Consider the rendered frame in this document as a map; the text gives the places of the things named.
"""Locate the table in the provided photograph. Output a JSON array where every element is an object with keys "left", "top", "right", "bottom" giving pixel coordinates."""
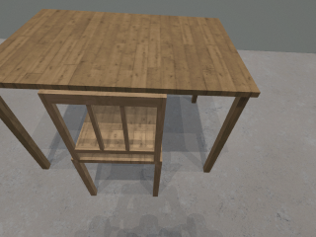
[{"left": 0, "top": 9, "right": 261, "bottom": 173}]

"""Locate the chair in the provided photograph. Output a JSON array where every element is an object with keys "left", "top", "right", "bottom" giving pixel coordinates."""
[{"left": 38, "top": 89, "right": 167, "bottom": 197}]

